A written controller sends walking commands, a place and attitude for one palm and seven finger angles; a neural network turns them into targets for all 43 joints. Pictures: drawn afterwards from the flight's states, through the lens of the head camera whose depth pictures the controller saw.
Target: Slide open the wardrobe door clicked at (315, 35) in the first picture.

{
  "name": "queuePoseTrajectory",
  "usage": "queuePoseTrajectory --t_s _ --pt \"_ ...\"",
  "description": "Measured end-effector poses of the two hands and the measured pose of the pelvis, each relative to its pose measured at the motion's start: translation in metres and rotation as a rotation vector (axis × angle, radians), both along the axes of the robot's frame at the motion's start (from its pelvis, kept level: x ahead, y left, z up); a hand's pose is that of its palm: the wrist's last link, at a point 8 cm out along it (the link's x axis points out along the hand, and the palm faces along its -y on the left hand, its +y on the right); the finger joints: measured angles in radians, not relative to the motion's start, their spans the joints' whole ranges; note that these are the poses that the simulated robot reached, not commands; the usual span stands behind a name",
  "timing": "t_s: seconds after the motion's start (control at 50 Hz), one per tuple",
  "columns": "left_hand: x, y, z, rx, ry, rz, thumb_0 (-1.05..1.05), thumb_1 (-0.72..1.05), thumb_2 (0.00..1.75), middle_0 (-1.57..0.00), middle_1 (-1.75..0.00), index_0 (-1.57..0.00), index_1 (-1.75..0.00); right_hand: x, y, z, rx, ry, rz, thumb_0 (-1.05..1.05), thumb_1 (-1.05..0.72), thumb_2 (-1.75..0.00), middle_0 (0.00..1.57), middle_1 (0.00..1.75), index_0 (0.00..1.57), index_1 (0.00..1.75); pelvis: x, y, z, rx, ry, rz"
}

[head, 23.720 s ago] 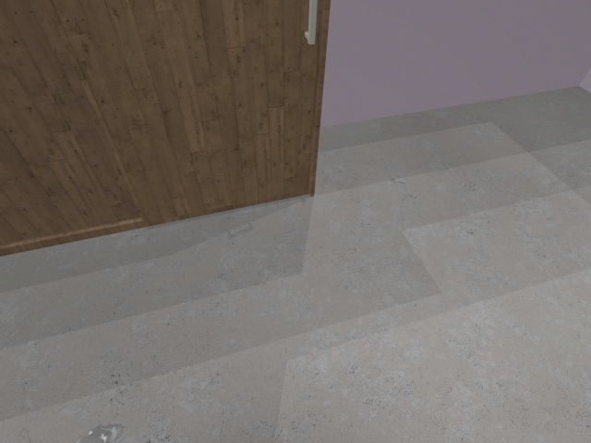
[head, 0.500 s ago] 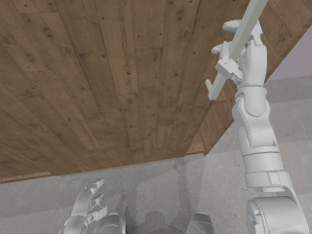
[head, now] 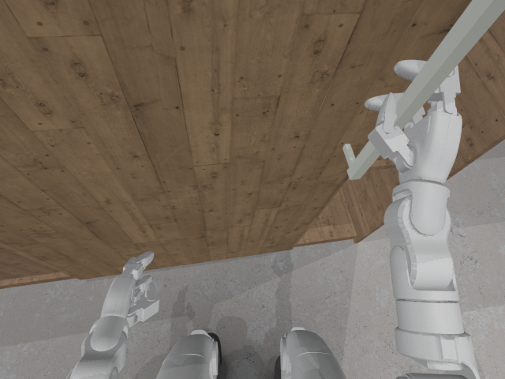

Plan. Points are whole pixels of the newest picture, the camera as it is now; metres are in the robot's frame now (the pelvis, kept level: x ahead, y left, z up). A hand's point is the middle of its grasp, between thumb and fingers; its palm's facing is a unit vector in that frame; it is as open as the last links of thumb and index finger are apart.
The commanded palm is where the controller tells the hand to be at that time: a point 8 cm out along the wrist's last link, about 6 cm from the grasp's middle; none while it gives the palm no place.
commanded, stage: step sideways, sliding the door along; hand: right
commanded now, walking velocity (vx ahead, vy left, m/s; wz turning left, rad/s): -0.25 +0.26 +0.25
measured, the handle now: (394, 102) +0.44 -0.16 +0.16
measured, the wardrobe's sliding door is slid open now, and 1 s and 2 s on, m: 0.28 0.61 0.61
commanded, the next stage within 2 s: stop walking and hold the door there in 1.22 s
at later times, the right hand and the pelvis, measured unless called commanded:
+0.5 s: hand (202, 150) +0.35 +0.08 +0.16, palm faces -0.03 +0.99 -0.13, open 6.0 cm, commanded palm +0.33 +0.06 +0.16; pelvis -0.02 +0.15 -0.01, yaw +7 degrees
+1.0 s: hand (85, 154) +0.34 +0.19 +0.17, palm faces +0.08 +1.00 -0.06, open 6.0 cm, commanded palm +0.30 +0.21 +0.17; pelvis -0.10 +0.30 -0.01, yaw +11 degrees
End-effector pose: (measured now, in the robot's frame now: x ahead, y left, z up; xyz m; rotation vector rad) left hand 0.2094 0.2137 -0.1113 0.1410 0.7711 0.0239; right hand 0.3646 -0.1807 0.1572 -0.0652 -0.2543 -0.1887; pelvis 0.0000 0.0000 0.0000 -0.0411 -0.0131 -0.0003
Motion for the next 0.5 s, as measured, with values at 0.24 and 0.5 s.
queuePoseTrajectory --t_s 0.24,0.5 --pt "-0.017 0.027 0.028 0.018 0.001 -0.057 0.01 0.91 0.9 -0.2 -0.3 -0.2 -0.3 -0.011 0.089 -0.002 0.025 -0.05 0.252 0.01 -0.8 -0.85 0.42 1.4 0.18 1.35 -0.007 0.038 0.005 0.083 -0.016 0.07" --pt "-0.036 0.141 0.005 -0.048 -0.065 0.065 0.01 0.9 0.89 -0.21 -0.3 -0.2 -0.3 -0.029 0.201 0.001 -0.095 -0.046 0.231 -0.02 -0.75 -0.84 0.45 1.4 0.25 1.39 -0.02 0.146 -0.012 0.067 -0.021 0.132"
